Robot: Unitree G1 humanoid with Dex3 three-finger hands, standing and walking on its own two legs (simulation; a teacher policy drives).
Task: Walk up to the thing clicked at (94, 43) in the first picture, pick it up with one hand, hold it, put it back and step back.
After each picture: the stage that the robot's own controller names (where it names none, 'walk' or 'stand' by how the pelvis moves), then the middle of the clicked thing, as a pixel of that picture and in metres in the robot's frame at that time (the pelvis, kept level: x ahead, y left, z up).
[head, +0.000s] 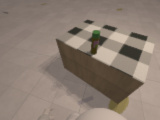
stand; (94, 43) +0.71 +0.01 +0.01
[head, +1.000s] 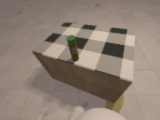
walk; (73, 49) +0.57 +0.20 +0.03
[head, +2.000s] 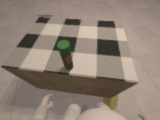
stand; (66, 57) +0.40 +0.20 +0.05
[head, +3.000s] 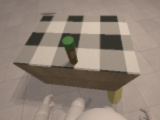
walk; (71, 52) +0.46 +0.18 +0.02
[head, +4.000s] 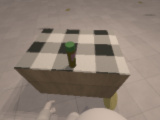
stand; (71, 56) +0.50 +0.19 +0.02
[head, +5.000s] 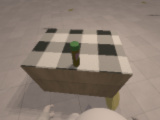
stand; (75, 55) +0.52 +0.17 +0.01
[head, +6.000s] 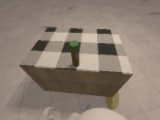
stand; (75, 55) +0.52 +0.17 +0.01
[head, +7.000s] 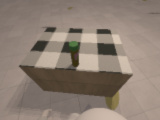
stand; (74, 55) +0.51 +0.18 +0.01
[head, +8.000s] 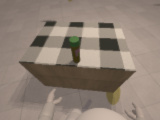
rise first; (75, 51) +0.52 +0.18 +0.01
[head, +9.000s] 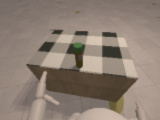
go down; (78, 56) +0.51 +0.17 +0.01
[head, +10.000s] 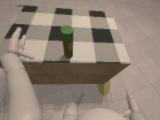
go down; (68, 44) +0.51 +0.16 +0.05
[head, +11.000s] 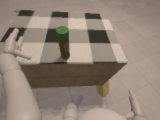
approach; (64, 45) +0.51 +0.17 +0.07
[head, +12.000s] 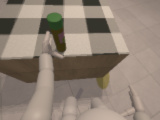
close in; (58, 36) +0.53 +0.18 +0.10
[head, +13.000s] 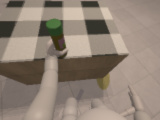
lift; (59, 41) +0.50 +0.18 +0.10
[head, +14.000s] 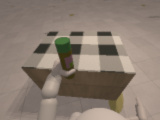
lift; (66, 60) +0.31 +0.17 +0.20
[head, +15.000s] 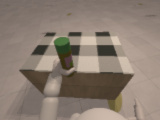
hold; (66, 60) +0.32 +0.17 +0.19
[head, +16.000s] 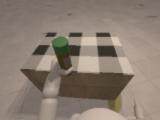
hold; (64, 60) +0.31 +0.18 +0.20
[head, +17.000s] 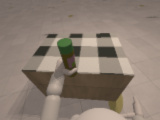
hold; (69, 60) +0.33 +0.15 +0.19
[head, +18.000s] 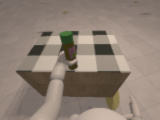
crouch; (70, 52) +0.41 +0.15 +0.17
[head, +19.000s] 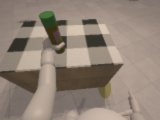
lower; (54, 36) +0.49 +0.20 +0.19
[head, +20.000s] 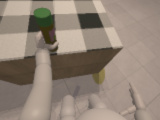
lower; (49, 34) +0.53 +0.20 +0.11
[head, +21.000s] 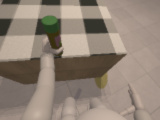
lower; (55, 39) +0.50 +0.19 +0.10
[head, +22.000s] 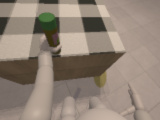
lower; (52, 37) +0.52 +0.20 +0.10
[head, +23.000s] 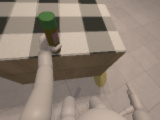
lower; (52, 36) +0.52 +0.20 +0.11
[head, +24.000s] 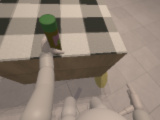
open; (53, 38) +0.51 +0.20 +0.10
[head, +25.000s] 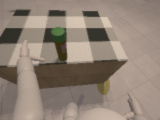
sink last; (61, 47) +0.49 +0.18 +0.08
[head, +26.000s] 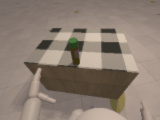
stand; (74, 52) +0.52 +0.20 +0.06
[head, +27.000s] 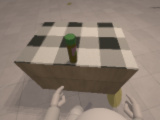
stand; (72, 50) +0.50 +0.19 +0.07
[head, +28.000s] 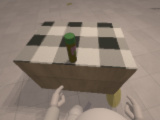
stand; (71, 49) +0.50 +0.20 +0.08
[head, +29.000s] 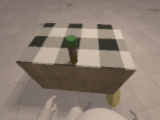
stand; (72, 51) +0.51 +0.19 +0.05
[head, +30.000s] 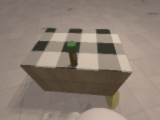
stand; (73, 55) +0.52 +0.19 +0.01
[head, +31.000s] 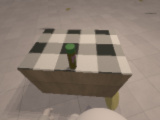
stand; (71, 57) +0.49 +0.20 +0.01
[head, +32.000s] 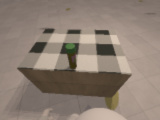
stand; (71, 57) +0.49 +0.20 +0.01
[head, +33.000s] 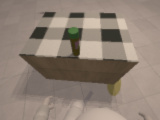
walk; (75, 43) +0.55 +0.17 +0.03
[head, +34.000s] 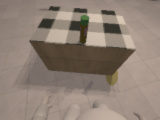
walk; (83, 31) +0.72 +0.12 +0.03
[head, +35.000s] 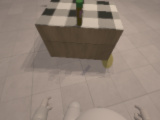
walk; (79, 14) +1.00 +0.23 +0.03
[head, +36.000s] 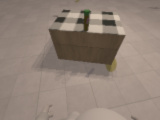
stand; (86, 21) +1.11 +0.15 +0.02
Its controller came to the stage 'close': yes
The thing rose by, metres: 0.21
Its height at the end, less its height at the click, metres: +0.00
